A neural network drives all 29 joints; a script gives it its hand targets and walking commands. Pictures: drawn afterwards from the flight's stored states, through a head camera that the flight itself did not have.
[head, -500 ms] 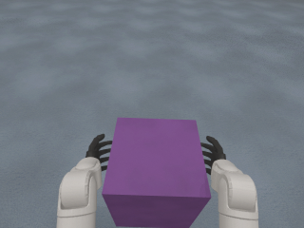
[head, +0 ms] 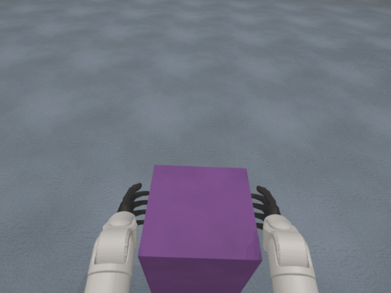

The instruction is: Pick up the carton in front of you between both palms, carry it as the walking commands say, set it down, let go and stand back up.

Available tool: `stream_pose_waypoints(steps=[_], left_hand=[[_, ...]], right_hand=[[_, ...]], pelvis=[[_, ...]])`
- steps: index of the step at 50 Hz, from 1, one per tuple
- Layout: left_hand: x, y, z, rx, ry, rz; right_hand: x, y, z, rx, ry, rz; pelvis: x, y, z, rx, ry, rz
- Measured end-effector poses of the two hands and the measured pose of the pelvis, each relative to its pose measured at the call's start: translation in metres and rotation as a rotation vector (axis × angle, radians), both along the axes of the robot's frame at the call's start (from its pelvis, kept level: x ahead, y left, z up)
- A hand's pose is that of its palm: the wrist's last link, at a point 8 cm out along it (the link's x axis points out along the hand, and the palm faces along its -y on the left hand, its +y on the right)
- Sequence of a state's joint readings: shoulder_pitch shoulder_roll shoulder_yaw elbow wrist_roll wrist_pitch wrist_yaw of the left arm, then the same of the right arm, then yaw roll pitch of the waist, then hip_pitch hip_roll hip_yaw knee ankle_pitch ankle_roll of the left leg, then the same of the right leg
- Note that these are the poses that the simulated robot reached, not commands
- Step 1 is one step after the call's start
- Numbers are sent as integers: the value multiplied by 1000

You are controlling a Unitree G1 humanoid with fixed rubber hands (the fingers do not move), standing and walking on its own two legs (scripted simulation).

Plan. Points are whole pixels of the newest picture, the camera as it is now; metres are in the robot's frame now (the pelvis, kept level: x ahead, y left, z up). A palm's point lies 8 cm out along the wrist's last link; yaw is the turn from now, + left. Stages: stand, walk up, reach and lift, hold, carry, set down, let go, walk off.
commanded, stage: carry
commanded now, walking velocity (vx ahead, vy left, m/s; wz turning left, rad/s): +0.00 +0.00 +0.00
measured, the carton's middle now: (197, 233) +0.29 +0.00 -0.05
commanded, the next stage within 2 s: hold in 1.54 s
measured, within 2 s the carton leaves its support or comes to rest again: neither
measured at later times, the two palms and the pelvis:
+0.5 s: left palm (121, 240) +0.23 +0.15 +0.04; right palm (277, 243) +0.23 -0.15 +0.03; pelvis -0.05 +0.00 +0.00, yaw +0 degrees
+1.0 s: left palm (114, 255) +0.20 +0.16 +0.04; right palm (277, 257) +0.21 -0.14 +0.03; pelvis -0.08 +0.00 +0.00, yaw +0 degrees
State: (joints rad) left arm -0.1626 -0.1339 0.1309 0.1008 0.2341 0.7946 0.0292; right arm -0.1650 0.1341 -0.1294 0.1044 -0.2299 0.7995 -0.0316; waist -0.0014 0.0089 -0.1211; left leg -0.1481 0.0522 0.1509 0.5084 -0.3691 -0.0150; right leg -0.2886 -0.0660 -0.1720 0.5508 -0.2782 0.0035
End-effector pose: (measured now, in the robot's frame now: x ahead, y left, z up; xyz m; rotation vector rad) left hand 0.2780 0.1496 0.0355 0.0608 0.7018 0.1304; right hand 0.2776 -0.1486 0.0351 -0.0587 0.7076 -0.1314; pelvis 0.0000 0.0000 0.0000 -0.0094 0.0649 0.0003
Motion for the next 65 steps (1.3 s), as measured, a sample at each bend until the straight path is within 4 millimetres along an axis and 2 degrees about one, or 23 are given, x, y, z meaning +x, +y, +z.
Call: stream_pose_waypoints(steps=[8,21,35,48,65], left_hand=[[-7,0,-12,-3,-35,5],[-39,-1,-2,-6,-37,9],[-61,2,1,-8,-33,14],[-73,5,0,-7,-30,13],[-79,11,0,-7,-30,15]], right_hand=[[-7,0,-12,2,-35,0],[-39,-1,-3,11,-37,-4],[-60,2,1,8,-33,-1],[-72,5,0,6,-30,-1],[-77,11,0,5,-31,1]], pelvis=[[-18,-1,-7,1,-10,0],[-43,-2,-4,4,-35,2],[-67,0,-2,8,-45,3],[-78,4,-3,9,-45,4],[-85,9,-3,8,-44,5]])
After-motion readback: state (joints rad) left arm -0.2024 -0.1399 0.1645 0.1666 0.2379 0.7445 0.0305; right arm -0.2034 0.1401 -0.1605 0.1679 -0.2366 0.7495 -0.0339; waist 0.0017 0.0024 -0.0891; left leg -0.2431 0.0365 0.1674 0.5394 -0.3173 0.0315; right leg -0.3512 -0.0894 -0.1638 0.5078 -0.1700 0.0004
